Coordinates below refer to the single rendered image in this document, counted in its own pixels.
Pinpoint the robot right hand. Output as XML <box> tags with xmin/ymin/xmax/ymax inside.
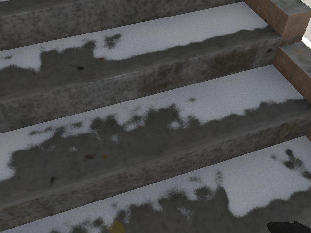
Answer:
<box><xmin>267</xmin><ymin>221</ymin><xmax>311</xmax><ymax>233</ymax></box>

